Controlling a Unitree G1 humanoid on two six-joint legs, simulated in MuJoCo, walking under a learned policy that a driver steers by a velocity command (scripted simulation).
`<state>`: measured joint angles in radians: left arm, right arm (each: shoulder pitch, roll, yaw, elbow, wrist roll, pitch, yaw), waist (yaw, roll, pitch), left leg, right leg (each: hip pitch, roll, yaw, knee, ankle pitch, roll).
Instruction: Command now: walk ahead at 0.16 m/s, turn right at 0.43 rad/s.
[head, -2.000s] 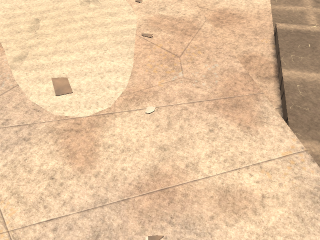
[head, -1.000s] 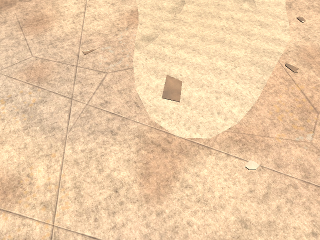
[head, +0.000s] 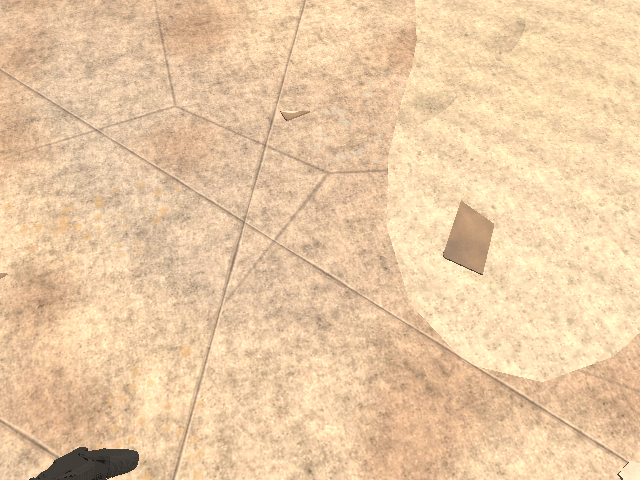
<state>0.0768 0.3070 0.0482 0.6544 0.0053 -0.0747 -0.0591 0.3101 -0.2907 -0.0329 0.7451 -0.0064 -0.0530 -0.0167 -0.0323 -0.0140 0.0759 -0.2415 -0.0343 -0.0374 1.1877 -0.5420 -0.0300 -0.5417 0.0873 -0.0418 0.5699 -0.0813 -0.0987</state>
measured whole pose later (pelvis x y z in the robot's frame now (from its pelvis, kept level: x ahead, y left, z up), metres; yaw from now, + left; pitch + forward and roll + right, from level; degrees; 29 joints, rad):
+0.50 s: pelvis +0.10 +0.06 +0.02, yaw -18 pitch +2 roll -1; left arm 0.16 0.34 0.08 0.63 -0.02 0.05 0.01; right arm 0.21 -0.26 -0.04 0.65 -0.03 -0.01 -0.04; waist -0.01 -0.05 0.02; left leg -0.34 0.02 -0.02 0.53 -0.22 -0.01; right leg -0.57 0.10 0.09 1.10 -0.45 0.04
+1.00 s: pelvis +0.08 +0.02 +0.03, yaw -36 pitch +3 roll +2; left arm 0.20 0.30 0.07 0.61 -0.01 0.04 0.02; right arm 0.13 -0.32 -0.09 0.68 -0.01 0.01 -0.04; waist 0.01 0.03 0.04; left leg -0.57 0.00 -0.04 1.05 -0.36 -0.09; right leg -0.30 0.05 0.09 0.47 -0.22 -0.05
